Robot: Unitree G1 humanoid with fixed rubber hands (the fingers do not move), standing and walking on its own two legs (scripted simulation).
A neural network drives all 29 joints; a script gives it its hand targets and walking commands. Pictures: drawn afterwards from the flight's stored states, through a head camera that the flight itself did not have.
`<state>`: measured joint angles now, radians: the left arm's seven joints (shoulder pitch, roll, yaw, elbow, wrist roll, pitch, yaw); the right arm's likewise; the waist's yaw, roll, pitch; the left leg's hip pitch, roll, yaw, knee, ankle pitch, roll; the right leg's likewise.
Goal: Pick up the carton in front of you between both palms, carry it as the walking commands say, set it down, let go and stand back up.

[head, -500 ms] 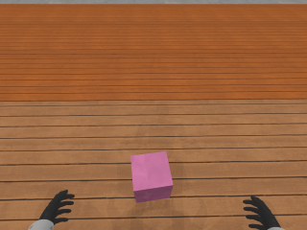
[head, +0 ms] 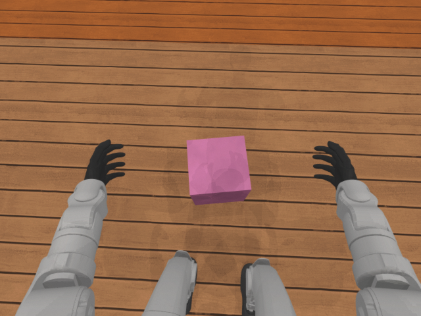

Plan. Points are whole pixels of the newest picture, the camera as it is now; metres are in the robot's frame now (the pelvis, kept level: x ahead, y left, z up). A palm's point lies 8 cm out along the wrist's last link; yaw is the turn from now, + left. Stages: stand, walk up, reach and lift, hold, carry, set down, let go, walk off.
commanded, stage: reach and lift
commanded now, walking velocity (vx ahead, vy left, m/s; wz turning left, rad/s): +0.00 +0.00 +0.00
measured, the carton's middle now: (217, 173) +0.51 +0.03 -0.57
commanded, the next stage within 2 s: none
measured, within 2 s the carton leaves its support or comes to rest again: neither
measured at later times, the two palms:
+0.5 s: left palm (139, 130) +0.49 +0.22 -0.15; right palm (298, 116) +0.56 -0.15 -0.15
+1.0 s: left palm (156, 165) +0.47 +0.23 -0.38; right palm (274, 155) +0.54 -0.15 -0.38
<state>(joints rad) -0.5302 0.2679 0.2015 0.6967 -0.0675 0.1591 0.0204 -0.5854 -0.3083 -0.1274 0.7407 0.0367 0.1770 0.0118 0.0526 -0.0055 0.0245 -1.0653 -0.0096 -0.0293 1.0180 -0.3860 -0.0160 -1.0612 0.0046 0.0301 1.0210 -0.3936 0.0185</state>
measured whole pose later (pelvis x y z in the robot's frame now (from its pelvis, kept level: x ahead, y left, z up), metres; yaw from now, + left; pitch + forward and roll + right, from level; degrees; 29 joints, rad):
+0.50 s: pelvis -0.03 -0.01 -0.04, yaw +0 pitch +45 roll +1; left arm -1.27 0.19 0.47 0.82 0.08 0.22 0.06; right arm -1.45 -0.36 -0.30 1.05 -0.12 0.22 0.03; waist 0.10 -0.02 0.08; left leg -1.54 0.00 -0.03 1.04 -0.29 -0.03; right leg -1.55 0.02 0.05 1.07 -0.30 0.01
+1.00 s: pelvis -0.04 -0.01 -0.22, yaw +3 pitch +51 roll +3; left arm -1.31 0.27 0.34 0.92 -0.10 0.12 0.10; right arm -1.44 -0.40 -0.11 1.03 0.08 0.14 -0.09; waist 0.08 -0.01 0.09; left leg -2.16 -0.04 -0.04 1.80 -0.53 -0.06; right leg -2.16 0.06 0.07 1.84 -0.57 0.04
